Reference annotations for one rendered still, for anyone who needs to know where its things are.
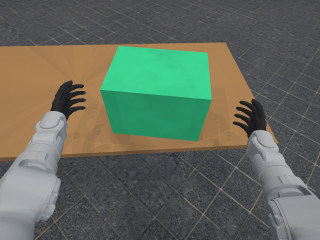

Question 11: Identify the robot left hand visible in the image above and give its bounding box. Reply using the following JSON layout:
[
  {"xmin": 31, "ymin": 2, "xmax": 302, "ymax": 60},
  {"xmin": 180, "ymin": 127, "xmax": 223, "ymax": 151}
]
[{"xmin": 50, "ymin": 80, "xmax": 86, "ymax": 120}]

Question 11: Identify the right robot upper arm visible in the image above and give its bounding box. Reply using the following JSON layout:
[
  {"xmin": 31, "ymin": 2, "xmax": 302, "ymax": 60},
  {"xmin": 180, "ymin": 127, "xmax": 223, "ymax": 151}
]
[{"xmin": 266, "ymin": 195, "xmax": 320, "ymax": 240}]

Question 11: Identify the right robot forearm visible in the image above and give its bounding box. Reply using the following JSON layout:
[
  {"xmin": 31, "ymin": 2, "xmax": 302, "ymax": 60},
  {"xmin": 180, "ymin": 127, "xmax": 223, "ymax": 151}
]
[{"xmin": 246, "ymin": 130, "xmax": 320, "ymax": 203}]

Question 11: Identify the robot right hand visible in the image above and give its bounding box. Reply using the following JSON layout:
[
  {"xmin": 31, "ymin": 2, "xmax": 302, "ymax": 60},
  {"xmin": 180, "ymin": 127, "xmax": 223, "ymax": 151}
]
[{"xmin": 233, "ymin": 99, "xmax": 267, "ymax": 138}]

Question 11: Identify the left robot upper arm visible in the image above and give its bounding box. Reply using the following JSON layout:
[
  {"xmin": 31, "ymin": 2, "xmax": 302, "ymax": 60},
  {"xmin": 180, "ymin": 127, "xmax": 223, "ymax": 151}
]
[{"xmin": 0, "ymin": 165, "xmax": 61, "ymax": 240}]

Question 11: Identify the table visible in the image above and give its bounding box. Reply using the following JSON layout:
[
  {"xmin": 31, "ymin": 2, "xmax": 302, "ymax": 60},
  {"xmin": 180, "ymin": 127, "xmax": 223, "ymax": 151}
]
[{"xmin": 0, "ymin": 42, "xmax": 278, "ymax": 161}]

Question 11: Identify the carton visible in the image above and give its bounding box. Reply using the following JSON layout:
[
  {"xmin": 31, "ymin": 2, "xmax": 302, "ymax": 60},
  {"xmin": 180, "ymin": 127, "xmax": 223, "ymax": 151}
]
[{"xmin": 100, "ymin": 46, "xmax": 212, "ymax": 142}]

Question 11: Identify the left robot forearm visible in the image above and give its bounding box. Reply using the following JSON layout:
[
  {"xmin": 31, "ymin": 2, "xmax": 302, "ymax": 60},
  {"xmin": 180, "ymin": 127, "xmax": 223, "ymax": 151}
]
[{"xmin": 0, "ymin": 111, "xmax": 68, "ymax": 195}]

